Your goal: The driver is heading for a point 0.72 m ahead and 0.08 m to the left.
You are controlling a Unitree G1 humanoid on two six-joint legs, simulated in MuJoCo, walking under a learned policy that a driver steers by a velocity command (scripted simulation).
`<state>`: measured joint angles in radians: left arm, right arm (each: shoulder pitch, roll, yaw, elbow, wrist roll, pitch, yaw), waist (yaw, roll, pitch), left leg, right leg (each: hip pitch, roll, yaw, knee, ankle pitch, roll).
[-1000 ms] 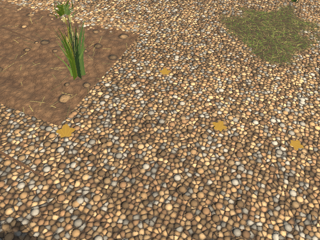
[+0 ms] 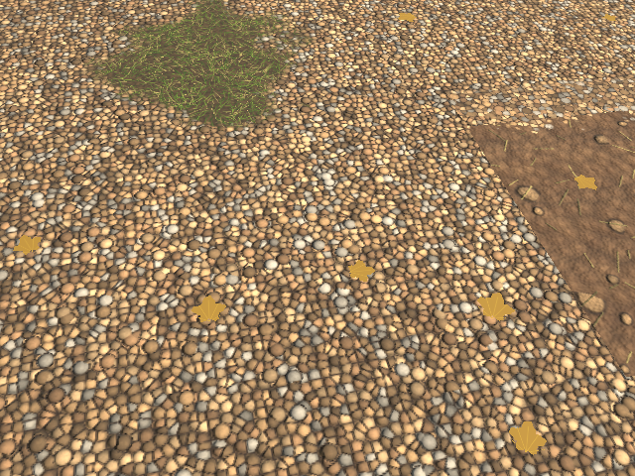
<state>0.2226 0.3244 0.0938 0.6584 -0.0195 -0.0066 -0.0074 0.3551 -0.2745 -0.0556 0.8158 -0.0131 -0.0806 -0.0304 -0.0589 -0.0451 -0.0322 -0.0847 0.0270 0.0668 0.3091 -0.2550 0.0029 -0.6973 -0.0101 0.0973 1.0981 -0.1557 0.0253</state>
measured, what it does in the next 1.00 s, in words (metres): walks ahead: right foot, then left foot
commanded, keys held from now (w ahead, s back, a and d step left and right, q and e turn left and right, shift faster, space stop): w+e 0.14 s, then w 0.12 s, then w+q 0.70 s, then no key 0.04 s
